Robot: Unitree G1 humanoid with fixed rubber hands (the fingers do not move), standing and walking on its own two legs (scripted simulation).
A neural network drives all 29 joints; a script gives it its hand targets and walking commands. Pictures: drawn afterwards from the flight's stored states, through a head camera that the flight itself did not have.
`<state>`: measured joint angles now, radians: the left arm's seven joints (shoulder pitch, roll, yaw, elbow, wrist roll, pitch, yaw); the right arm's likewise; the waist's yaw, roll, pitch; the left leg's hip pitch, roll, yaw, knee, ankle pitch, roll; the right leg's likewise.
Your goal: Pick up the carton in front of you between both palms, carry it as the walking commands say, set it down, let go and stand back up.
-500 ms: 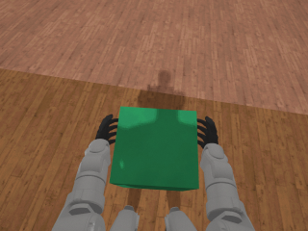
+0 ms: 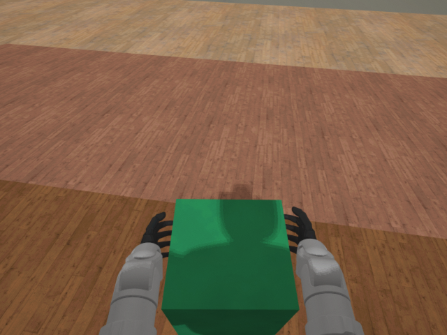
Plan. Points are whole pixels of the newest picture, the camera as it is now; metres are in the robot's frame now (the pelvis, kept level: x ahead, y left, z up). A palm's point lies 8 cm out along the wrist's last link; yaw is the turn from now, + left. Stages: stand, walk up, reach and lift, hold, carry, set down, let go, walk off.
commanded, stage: reach and lift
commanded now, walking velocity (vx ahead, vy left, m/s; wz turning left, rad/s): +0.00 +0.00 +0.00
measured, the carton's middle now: (227, 271) +0.28 +0.00 -0.06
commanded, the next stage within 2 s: hold in 0.96 s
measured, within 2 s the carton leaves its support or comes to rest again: neither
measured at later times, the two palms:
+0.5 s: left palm (151, 246) +0.28 +0.14 +0.03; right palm (308, 242) +0.29 -0.15 +0.03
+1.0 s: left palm (148, 238) +0.29 +0.15 +0.05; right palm (308, 236) +0.30 -0.15 +0.05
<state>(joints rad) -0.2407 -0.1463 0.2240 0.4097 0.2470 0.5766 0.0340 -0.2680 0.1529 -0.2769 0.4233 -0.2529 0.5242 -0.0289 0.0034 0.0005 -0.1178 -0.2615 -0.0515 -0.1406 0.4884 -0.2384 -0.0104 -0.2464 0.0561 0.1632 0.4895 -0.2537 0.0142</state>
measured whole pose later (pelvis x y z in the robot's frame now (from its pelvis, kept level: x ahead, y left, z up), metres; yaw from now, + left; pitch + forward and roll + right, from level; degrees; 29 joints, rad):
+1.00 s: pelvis +0.01 +0.00 +0.01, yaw +0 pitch -4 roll +0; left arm -0.24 -0.15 0.20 0.29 0.29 0.72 0.00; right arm -0.26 0.15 -0.24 0.30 -0.28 0.68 0.00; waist 0.01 0.00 -0.03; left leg -0.07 -0.04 -0.13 0.33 -0.19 -0.01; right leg -0.06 0.04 0.15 0.33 -0.20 0.01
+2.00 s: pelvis -0.01 +0.00 +0.01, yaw +0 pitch -7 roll +0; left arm -0.34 -0.17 0.27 0.31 0.33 0.76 0.00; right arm -0.35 0.18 -0.31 0.31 -0.34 0.73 0.00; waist -0.01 0.00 0.01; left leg -0.06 -0.03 -0.13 0.36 -0.18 -0.01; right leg -0.04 0.04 0.13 0.36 -0.19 0.00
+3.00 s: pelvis +0.36 -0.06 -0.02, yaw +0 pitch +4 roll -2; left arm -0.01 -0.13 0.03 -0.46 0.03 1.19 0.16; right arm 0.01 0.13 -0.08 -0.50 -0.02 1.19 -0.16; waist -0.01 0.06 -0.14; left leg -0.16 0.12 0.10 0.85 -0.50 -0.02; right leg -0.47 -0.02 -0.26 0.61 -0.21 -0.10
